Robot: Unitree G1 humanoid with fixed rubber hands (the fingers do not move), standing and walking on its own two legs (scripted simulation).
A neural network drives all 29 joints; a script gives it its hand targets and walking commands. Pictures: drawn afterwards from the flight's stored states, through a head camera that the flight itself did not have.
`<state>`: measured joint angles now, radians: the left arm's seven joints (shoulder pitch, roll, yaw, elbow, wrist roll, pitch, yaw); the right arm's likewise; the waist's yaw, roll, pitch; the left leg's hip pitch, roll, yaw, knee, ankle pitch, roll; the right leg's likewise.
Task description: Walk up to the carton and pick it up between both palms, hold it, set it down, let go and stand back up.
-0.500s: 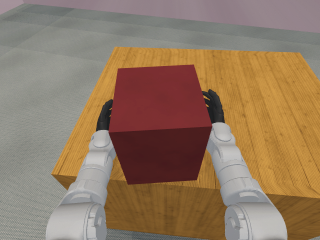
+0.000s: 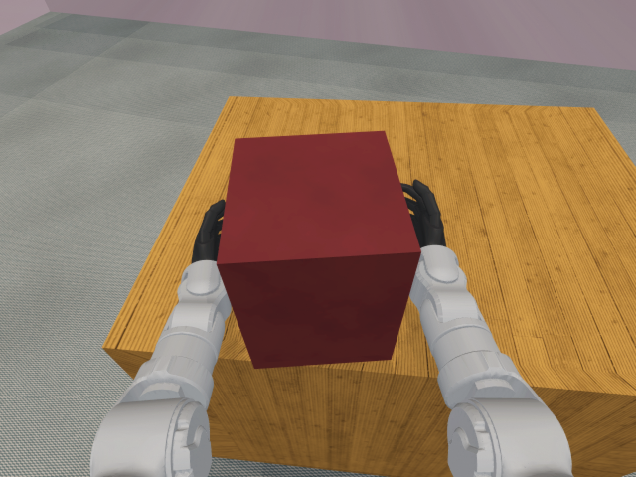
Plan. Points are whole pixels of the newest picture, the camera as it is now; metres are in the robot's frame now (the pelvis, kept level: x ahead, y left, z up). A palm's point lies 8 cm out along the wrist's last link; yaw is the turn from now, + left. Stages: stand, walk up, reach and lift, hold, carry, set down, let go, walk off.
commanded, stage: reach and lift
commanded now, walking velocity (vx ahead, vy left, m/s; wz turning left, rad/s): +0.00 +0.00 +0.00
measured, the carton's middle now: (316, 254) +0.40 +0.00 +0.06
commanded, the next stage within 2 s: none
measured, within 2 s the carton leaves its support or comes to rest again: leaves its support in 0.74 s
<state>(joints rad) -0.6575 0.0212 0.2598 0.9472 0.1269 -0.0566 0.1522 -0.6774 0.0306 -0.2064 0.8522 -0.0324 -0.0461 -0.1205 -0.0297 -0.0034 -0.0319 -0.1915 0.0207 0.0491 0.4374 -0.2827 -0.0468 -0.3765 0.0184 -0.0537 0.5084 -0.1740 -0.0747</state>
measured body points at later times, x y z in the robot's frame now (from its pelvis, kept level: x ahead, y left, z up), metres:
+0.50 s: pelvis +0.00 +0.00 +0.00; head +0.01 -0.01 +0.45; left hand +0.40 +0.15 +0.07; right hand +0.40 -0.15 +0.09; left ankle -0.04 +0.15 -0.74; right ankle +0.06 -0.07 -0.74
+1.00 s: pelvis +0.00 +0.00 +0.00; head +0.00 +0.01 +0.45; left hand +0.41 +0.15 +0.12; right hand +0.39 -0.15 +0.12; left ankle -0.04 +0.15 -0.74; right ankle +0.06 -0.07 -0.74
